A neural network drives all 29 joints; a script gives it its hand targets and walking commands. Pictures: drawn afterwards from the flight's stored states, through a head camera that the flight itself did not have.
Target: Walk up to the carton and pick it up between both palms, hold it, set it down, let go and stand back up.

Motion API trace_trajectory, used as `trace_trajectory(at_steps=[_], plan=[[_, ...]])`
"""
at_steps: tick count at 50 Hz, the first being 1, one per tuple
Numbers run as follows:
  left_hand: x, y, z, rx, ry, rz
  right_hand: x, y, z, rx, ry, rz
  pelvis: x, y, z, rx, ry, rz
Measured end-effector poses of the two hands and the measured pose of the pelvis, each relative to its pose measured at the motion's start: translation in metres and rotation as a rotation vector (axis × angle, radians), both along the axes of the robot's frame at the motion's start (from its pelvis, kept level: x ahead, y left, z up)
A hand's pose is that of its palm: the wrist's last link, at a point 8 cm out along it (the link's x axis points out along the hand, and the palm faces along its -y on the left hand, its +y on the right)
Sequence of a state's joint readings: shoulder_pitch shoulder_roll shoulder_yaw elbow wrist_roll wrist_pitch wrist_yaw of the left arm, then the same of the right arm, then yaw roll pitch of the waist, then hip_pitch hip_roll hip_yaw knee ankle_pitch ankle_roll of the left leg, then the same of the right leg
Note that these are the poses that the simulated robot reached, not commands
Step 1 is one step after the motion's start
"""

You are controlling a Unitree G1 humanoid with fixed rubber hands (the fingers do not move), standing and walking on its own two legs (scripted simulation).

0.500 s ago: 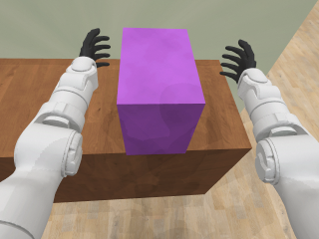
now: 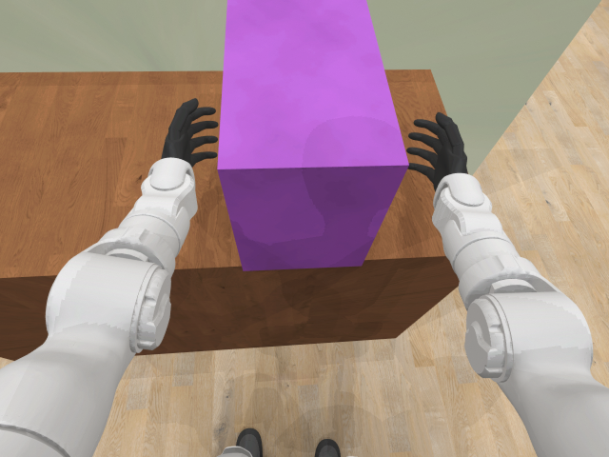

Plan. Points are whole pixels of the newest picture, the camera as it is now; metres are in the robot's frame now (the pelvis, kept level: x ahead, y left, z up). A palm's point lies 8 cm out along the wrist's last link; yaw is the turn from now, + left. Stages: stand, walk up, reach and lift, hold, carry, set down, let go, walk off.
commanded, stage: reach and lift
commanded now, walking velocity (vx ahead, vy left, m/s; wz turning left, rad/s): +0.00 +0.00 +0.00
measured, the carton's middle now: (300, 144) +0.54 +0.02 +0.03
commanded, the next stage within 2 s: none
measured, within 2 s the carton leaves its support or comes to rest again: neither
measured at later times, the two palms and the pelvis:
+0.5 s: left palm (194, 164) +0.47 +0.16 +0.05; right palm (409, 173) +0.47 -0.13 +0.05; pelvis +0.00 +0.01 +0.00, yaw +0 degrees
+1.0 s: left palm (200, 172) +0.46 +0.15 +0.05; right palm (411, 185) +0.46 -0.13 +0.05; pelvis +0.03 +0.00 +0.02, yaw +0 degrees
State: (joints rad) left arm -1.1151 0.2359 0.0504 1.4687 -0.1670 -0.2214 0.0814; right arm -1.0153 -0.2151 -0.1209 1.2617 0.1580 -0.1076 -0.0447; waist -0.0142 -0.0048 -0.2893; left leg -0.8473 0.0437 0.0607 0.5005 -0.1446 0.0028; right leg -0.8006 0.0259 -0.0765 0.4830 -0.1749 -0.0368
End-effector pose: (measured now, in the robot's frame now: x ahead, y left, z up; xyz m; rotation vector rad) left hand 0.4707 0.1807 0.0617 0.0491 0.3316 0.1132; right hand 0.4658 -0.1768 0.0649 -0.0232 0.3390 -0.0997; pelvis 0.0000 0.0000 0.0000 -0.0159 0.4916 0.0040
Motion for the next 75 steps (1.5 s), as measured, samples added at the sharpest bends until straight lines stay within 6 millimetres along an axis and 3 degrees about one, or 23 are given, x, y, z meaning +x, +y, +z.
trace_trajectory(at_steps=[12,26,38,50,75], plan=[[0.002,-0.014,-0.011,0.003,-0.022,-0.024,0.003,0.009,-0.012,0.015,-0.018,0.013,0.000,0.004,-0.005,0.000,0.030,-0.006],[0.000,-0.016,-0.011,0.001,-0.034,0.007,0.007,0.049,-0.012,0.038,-0.062,0.053,0.004,0.005,-0.001,-0.002,-0.012,0.003],[-0.007,-0.025,-0.014,0.002,-0.056,0.032,-0.010,0.046,-0.016,-0.005,-0.115,0.017,0.012,0.005,0.013,0.003,-0.107,-0.007],[-0.008,-0.026,-0.014,-0.011,-0.048,0.059,-0.010,0.047,-0.016,-0.018,-0.125,0.020,0.029,0.001,0.016,0.011,-0.135,-0.011],[-0.009,-0.026,-0.014,-0.002,-0.050,0.061,-0.010,0.047,-0.017,-0.012,-0.130,0.016,0.029,0.001,0.019,0.014,-0.150,-0.005]])
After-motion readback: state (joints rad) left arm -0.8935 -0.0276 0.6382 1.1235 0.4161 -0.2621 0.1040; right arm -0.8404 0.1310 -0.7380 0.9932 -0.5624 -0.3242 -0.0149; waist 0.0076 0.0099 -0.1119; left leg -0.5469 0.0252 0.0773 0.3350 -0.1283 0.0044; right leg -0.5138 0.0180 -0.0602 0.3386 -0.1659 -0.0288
